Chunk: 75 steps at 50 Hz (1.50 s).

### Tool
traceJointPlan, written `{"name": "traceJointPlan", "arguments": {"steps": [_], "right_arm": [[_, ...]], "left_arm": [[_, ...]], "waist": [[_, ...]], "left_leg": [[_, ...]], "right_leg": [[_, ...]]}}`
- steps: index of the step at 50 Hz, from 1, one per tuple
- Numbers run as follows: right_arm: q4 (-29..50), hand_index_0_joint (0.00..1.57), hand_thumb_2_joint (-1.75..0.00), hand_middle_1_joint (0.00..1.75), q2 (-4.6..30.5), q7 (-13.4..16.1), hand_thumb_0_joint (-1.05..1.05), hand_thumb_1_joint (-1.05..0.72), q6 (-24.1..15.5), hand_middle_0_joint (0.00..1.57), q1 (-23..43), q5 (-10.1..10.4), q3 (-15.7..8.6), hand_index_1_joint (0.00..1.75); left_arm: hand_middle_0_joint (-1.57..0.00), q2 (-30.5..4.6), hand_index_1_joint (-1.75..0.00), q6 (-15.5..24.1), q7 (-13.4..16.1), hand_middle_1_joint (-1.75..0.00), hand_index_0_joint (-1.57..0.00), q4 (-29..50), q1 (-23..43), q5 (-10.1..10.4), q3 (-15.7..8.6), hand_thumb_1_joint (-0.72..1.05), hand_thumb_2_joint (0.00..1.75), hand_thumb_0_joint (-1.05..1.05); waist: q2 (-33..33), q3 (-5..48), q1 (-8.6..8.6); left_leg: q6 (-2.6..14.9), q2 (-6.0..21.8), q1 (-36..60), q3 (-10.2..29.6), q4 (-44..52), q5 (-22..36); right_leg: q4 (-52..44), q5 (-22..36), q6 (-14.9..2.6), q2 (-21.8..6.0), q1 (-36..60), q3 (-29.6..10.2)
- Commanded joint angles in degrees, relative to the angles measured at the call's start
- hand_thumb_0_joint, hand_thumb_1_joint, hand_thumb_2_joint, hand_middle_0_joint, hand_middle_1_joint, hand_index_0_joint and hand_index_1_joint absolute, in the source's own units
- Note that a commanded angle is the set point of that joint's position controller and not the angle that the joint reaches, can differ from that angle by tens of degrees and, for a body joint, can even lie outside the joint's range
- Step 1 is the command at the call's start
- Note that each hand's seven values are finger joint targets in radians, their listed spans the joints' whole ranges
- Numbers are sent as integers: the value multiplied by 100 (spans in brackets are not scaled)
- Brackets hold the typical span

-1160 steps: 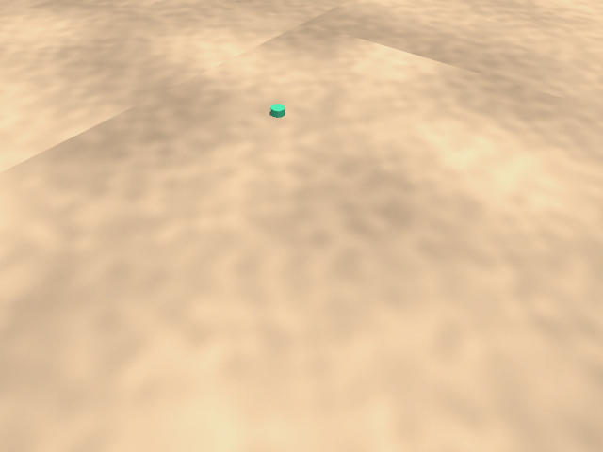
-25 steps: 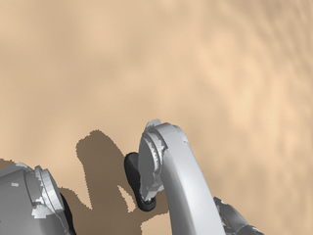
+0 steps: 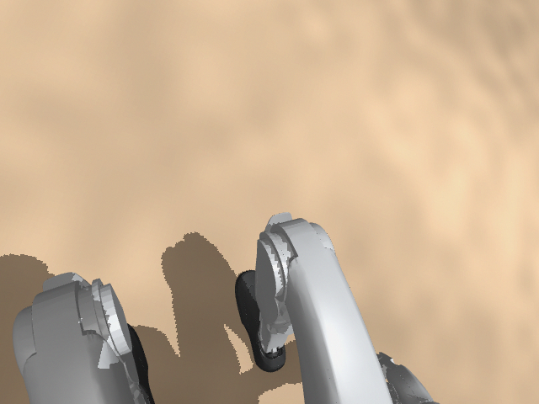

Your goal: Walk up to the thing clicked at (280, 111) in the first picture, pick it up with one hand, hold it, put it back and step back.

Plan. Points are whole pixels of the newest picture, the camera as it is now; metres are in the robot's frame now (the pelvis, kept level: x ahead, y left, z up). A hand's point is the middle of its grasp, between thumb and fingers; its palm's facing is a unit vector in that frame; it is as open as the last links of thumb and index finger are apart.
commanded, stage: lift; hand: left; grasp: from above
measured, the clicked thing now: out of the picture +0.53 +0.36 -0.18
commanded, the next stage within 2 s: hold in 1.76 s
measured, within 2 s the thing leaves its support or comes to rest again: neither
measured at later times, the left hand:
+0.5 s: hand out of the picture +0.45 +0.35 -0.04, palm faces -0.45 -0.12 -0.89, open 10.6 cm
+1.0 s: hand out of the picture +0.37 +0.31 +0.15, palm faces -0.42 -0.14 -0.90, open 10.6 cm
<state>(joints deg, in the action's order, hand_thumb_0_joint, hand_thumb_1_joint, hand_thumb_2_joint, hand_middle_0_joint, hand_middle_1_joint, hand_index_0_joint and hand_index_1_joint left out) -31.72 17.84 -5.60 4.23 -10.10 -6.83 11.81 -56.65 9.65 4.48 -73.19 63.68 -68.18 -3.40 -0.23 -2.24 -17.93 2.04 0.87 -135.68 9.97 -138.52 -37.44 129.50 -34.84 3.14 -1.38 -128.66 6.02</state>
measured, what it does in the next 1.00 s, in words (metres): rises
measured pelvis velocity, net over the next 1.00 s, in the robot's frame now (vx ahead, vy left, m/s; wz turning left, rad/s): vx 0.00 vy -0.01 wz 0.14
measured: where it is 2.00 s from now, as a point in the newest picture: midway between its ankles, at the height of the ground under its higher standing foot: (204, 367)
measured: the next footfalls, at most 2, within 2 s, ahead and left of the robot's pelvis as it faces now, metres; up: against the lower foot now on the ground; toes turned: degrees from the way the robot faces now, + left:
none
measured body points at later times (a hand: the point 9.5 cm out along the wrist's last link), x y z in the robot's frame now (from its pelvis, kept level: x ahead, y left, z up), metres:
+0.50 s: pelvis +0.00 +0.00 +0.05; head +0.22 +0.08 +0.44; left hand +0.47 +0.36 +0.01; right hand +0.09 -0.28 -0.05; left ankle +0.08 +0.12 -0.30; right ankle +0.13 -0.13 -0.30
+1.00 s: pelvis +0.00 -0.01 +0.21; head +0.14 +0.03 +0.63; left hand +0.39 +0.31 +0.20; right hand +0.15 -0.25 +0.08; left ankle +0.07 +0.12 -0.30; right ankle +0.12 -0.14 -0.30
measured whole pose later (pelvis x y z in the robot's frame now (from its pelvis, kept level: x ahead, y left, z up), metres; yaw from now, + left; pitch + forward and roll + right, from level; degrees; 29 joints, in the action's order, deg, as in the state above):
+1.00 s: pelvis +0.00 -0.01 +0.21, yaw +8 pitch +27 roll -5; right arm -36.5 14.4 1.2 4.4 -10.2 1.7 0.7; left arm -34.6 3.8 -1.4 -40.2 28.8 -54.5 2.9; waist 3.7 9.4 -5.9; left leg 0.8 2.5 -92.9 3.0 -99.5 -34.0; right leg 95.2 -31.5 2.2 -1.8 -90.6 2.2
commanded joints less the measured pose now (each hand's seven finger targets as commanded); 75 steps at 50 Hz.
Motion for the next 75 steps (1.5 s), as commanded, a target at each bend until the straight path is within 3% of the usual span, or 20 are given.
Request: {"name": "traceJointPlan", "arguments": {"steps": [1,2,7,13,16,18,20,22,23,25,31,36,44,45,49,56,62,65,70,75], "right_arm": [[40,20,-91,30,1725,132,0,-91,126,20,-1315,28,-676,30],[56,20,-89,30,1682,143,0,-88,150,20,-1325,46,-679,30],[73,20,-90,30,1599,195,0,-90,218,20,-1359,86,-740,30],[92,20,-90,30,1527,255,0,-90,279,20,-1280,196,-918,30],[34,20,-90,30,1509,297,0,-90,287,20,-1226,246,-1009,30],[12,20,-90,30,1398,309,0,-90,276,20,-1217,277,-1036,30],[-4,20,-90,30,1422,322,0,-90,274,20,-1198,324,-1154,30],[-18,20,-90,30,1316,334,0,-90,259,20,-1174,371,-1182,30],[-50,20,-90,30,1289,354,0,-90,248,20,-1158,401,-1215,30],[-4,20,-90,30,1254,381,0,-90,230,20,-1100,421,-1269,30],[-22,20,-90,30,1111,475,0,-90,162,20,-1016,557,-1391,30],[2,20,-90,30,1012,538,0,-90,107,20,-850,635,-1479,30],[-12,20,-90,30,795,680,0,-89,-19,20,-626,785,-1524,30],[-14,20,-90,30,771,704,0,-89,-52,20,-627,800,-1526,30],[-121,20,-90,30,711,814,0,-90,-195,20,-504,862,-1536,30],[-326,20,-90,30,564,963,0,-90,-505,20,-454,912,-1500,30],[-367,20,-90,30,517,977,0,-90,-702,20,-454,932,-1530,30],[-396,20,-90,30,488,981,0,-90,-768,20,-442,943,-1548,30],[-482,20,-90,30,463,998,0,-90,-825,20,-525,927,-1582,30],[-597,20,-90,30,458,984,0,-90,-812,20,-602,928,-1625,30]], "left_arm": [[-76,-1475,-88,-36,-46,-97,-83,1173,1721,206,-278,46,74,0],[-73,-1492,-81,-2,-98,-90,-81,1430,1808,226,-303,49,74,0],[-80,-1540,-90,121,-331,-99,-88,1718,1533,389,-477,56,79,0],[-83,-1497,-92,261,-345,-100,-92,2214,1194,458,-662,60,83,0],[-84,-1172,-92,259,-321,-100,-92,2294,1048,571,-538,60,85,0],[-81,-1034,-92,243,-319,-102,-90,2444,1004,623,-458,60,81,0],[-81,-1036,-91,200,-320,-100,-89,2509,760,699,-552,59,82,0],[-80,-757,-91,184,-381,-100,-88,2732,801,804,-382,57,83,0],[-78,-761,-92,152,-411,-102,-88,2557,508,803,-407,58,81,0],[-78,-665,-92,132,-455,-102,-88,2662,287,904,-389,58,80,0],[-76,-325,-92,90,-512,-101,-85,3385,6,1151,-320,55,80,0],[-74,-189,-89,-49,-430,-98,-83,3793,-355,1214,-340,51,78,0],[-72,403,-88,-474,-351,-99,-81,4240,-1477,1382,-122,50,75,0],[-71,562,-89,-508,-350,-99,-81,4377,-1472,1378,23,50,76,0],[-72,610,-90,-615,-273,-101,-83,4589,-1695,1425,-12,52,75,0],[-74,1187,-92,-670,-64,-103,-85,4029,-2103,1351,326,54,77,0],[-72,1597,-88,-691,77,-100,-84,3701,-2354,1226,598,53,69,0],[-71,1596,-89,-693,183,-101,-83,3606,-2377,1231,567,51,70,0],[-73,1734,-91,-726,414,-104,-85,3647,-2160,1191,672,55,70,0],[-74,1885,-93,-880,590,-105,-86,3370,-2267,1124,753,56,74,0]], "waist": [[2311,4091,-130],[2426,4258,-67],[2411,4431,99],[2625,4885,391],[2470,4650,362],[2396,4813,377],[2235,4723,525],[2166,4883,483],[2024,4822,599],[1862,4803,642],[1653,4979,766],[1556,5020,918],[1138,4503,1095],[1148,4544,1061],[1016,4233,1149],[698,3134,1149],[647,2880,1237],[522,2695,1252],[427,2715,1221],[398,2713,1319]], "left_leg": [[-121,-51,3362,-396,1671,1146],[-140,-43,3443,-392,1769,1162],[-130,-83,3569,-480,1849,1196],[-135,-117,4095,-518,2213,1192],[-112,-133,4115,-474,2441,830],[-60,-99,4193,-523,2559,757],[-55,-134,4202,-494,2755,612],[-6,-98,4218,-534,2914,482],[-5,-88,4276,-511,3013,479],[9,-91,4347,-515,3153,402],[6,-57,5012,-481,3646,751],[-3,-47,5488,-511,4157,700],[-33,4,6341,-504,5358,401],[-36,8,6523,-517,5493,388],[-53,19,7023,-481,6099,246],[-62,22,7677,-534,7063,199],[-106,-15,8331,-586,7765,309],[-110,-84,8477,-672,7990,361],[-125,-134,9087,-855,8294,953],[-172,-96,9711,-845,8723,1578]], "right_leg": [[-1229,935,-603,281,1895,459],[-1199,937,-598,274,1960,446],[-1336,923,-609,244,2129,356],[-1470,926,-627,211,2145,257],[-1635,699,-632,201,1992,235],[-1744,727,-582,219,2186,187],[-1865,611,-602,178,2238,143],[-1979,630,-555,207,2464,96],[-2010,634,-544,205,2478,70],[-2194,579,-540,201,2661,55],[-2620,900,-485,174,3235,-26],[-3067,875,-467,168,3801,-97],[-4243,643,-406,212,4997,-188],[-4387,649,-407,230,5186,-192],[-4944,591,-386,236,5735,-271],[-6010,545,-369,243,6607,-412],[-6818,559,-391,273,7355,-531],[-7250,419,-378,289,7753,-627],[-7781,806,-360,291,8348,-687],[-8042,1438,-376,292,8821,-624]]}}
